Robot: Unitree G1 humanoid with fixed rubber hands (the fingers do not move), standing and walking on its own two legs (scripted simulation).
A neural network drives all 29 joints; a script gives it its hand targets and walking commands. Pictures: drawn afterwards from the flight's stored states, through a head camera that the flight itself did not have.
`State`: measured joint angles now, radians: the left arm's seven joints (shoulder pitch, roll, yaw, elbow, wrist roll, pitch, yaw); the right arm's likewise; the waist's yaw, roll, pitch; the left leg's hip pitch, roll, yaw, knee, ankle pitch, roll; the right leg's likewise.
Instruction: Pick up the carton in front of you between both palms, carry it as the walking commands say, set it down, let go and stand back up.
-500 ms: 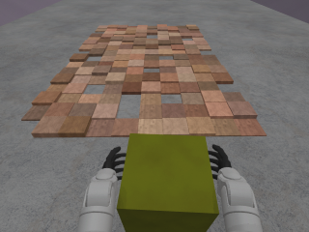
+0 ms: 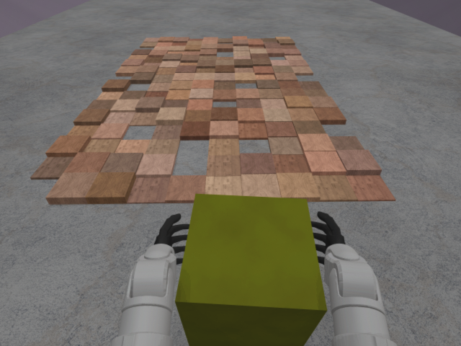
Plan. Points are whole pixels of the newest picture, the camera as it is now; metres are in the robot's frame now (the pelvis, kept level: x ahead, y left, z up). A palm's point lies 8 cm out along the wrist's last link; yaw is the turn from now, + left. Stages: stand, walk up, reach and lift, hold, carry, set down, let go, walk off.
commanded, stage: hold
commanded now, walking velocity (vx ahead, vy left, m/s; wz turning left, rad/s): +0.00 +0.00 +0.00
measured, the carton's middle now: (246, 277) +0.29 +0.00 -0.03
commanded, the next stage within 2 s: carry in 0.86 s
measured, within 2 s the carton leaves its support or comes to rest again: neither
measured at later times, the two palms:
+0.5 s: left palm (165, 254) +0.29 +0.14 +0.05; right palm (334, 252) +0.30 -0.15 +0.05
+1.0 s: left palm (169, 246) +0.30 +0.14 +0.06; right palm (338, 247) +0.30 -0.16 +0.06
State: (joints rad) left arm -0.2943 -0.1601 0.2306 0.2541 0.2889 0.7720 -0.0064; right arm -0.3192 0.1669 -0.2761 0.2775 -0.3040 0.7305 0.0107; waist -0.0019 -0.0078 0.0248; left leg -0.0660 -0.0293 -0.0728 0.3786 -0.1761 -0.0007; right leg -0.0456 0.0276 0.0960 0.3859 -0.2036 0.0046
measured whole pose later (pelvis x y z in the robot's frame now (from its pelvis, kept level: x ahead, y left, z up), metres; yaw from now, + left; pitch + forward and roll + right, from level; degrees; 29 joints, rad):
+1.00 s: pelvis +0.01 -0.01 +0.00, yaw -3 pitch +0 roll +0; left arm -0.22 -0.14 0.18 0.12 0.22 0.82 0.01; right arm -0.26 0.15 -0.19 0.15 -0.25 0.79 -0.02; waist 0.02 0.01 -0.09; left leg -0.21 -0.01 -0.03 0.43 -0.23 0.01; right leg -0.25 0.01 0.02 0.54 -0.38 0.00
